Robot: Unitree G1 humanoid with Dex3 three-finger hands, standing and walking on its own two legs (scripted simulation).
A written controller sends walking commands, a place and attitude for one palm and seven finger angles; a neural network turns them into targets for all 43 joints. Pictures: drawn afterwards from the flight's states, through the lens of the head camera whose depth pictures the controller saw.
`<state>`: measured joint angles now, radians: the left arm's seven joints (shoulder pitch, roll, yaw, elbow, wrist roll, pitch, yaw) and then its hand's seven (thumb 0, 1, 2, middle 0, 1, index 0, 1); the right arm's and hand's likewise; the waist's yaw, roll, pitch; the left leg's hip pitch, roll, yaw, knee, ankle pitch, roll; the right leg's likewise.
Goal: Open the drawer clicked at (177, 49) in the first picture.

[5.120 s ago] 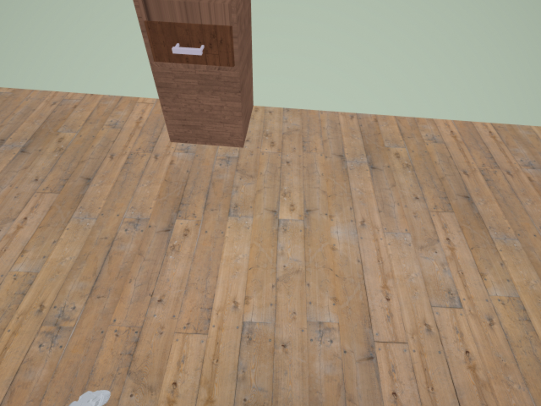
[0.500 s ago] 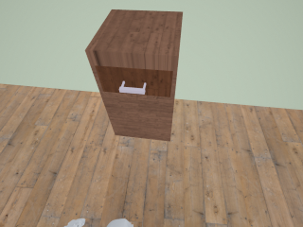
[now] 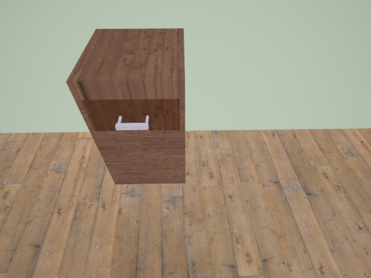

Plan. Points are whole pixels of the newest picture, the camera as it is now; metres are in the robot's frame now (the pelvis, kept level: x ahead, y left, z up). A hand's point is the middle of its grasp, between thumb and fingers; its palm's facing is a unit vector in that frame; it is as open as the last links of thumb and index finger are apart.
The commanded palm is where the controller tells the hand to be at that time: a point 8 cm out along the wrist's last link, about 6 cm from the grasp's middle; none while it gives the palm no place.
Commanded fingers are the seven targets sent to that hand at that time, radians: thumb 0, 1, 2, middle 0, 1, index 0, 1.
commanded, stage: take the last steps up to it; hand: left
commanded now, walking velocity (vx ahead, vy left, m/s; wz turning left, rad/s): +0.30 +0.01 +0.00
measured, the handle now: (133, 122) +0.73 +0.24 -0.19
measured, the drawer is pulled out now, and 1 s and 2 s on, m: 0.00 0.00 0.00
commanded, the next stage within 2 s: come to a stop and stand still in 0.50 s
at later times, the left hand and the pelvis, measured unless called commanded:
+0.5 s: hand out of the picture +0.05 +0.16 -0.19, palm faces +0.11 -0.99 -0.12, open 7.4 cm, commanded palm none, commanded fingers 0.00 0.90 0.90 -0.20 -0.30 -0.20 -0.30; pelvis +0.15 +0.01 -0.02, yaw +1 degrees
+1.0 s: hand (128, 217) +0.31 +0.17 -0.16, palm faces +0.04 -0.97 -0.26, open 7.3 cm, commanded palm none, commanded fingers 0.00 0.90 0.90 -0.20 -0.30 -0.20 -0.30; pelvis +0.22 -0.01 +0.00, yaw +2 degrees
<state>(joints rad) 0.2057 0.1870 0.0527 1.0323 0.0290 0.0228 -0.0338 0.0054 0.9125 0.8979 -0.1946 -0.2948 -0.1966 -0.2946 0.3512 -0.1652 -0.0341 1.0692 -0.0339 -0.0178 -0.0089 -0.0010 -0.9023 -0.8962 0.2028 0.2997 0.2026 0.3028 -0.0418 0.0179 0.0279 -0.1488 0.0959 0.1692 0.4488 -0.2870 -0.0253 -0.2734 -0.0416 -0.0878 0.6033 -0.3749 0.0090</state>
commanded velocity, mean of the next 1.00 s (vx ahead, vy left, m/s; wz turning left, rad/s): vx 0.03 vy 0.03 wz -0.01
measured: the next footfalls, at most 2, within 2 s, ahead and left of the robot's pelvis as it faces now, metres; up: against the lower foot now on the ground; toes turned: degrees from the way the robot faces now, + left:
right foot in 0.02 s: +0.04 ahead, -0.12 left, +0.00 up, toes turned -6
left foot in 0.46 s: +0.26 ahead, +0.13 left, +0.00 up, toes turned +9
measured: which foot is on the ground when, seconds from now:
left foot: down 0.00-0.04, up 0.06-0.44, down 0.46-0.82, up 0.84-1.00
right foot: up 0.00-0.00, down 0.02-0.48, up 0.50-0.76, down 0.78-1.00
